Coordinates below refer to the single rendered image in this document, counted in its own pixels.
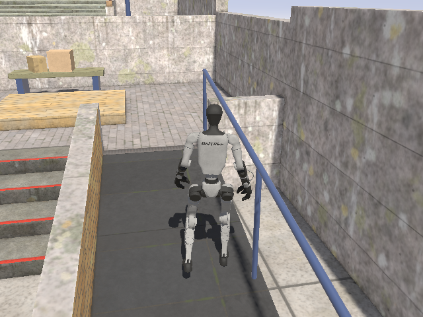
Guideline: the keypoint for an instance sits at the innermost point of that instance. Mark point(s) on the left robot shin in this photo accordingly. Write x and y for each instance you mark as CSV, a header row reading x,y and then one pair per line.
x,y
188,240

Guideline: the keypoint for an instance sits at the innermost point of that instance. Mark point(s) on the robot right forearm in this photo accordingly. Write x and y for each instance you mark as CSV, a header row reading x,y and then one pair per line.
x,y
244,176

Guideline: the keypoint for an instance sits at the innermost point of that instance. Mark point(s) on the humanoid robot torso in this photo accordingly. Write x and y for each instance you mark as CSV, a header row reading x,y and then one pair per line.
x,y
212,154

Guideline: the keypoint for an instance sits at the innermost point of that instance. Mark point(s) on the robot left hand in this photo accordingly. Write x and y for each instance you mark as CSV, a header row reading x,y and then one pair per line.
x,y
184,179

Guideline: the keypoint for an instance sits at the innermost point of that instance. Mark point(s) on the left robot upper arm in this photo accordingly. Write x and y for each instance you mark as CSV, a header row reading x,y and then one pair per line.
x,y
188,148

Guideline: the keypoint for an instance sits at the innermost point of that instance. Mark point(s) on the right robot upper arm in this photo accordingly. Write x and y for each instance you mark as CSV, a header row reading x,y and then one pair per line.
x,y
236,150

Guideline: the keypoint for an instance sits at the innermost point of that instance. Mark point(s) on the robot right hand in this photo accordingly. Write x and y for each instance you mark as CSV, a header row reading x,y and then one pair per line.
x,y
245,190

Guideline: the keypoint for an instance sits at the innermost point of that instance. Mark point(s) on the robot left forearm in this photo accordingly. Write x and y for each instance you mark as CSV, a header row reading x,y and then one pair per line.
x,y
180,171

